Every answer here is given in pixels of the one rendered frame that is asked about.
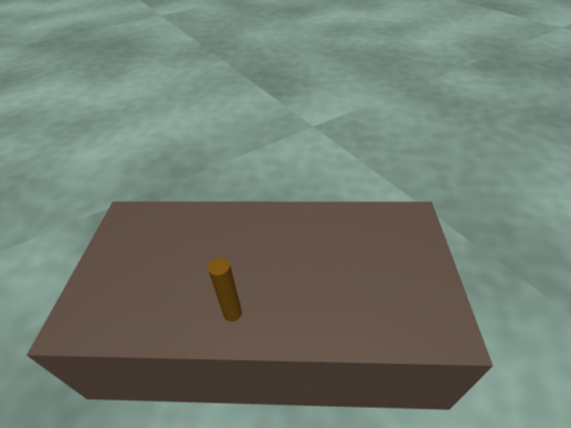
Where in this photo can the can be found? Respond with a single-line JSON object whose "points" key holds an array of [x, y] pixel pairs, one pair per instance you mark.
{"points": [[225, 288]]}

